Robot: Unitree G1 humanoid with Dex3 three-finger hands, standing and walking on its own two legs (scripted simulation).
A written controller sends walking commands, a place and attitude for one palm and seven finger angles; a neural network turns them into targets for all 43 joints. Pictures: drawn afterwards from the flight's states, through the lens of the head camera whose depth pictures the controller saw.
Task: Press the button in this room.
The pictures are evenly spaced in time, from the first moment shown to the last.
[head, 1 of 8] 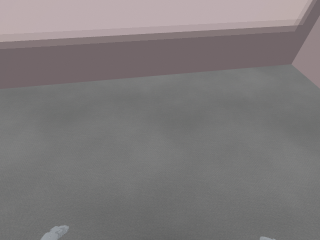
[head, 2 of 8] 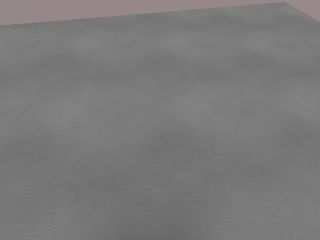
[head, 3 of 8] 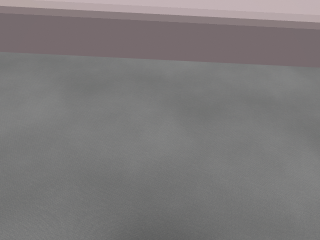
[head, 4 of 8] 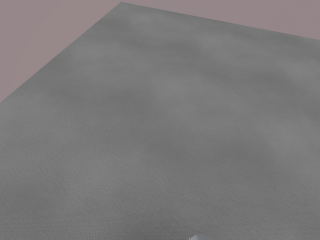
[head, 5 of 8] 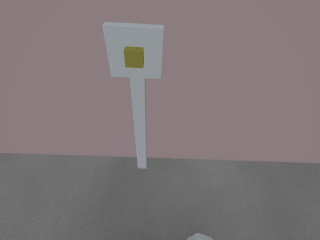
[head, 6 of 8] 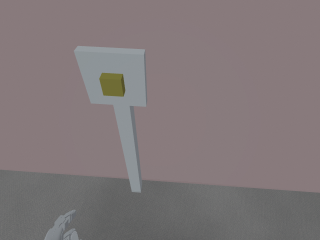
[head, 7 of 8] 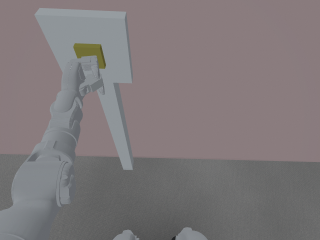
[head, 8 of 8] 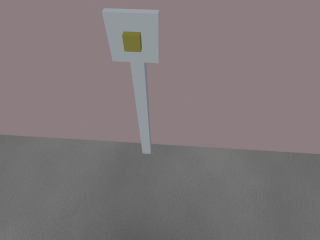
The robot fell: no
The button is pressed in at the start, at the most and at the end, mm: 0 13 0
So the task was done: yes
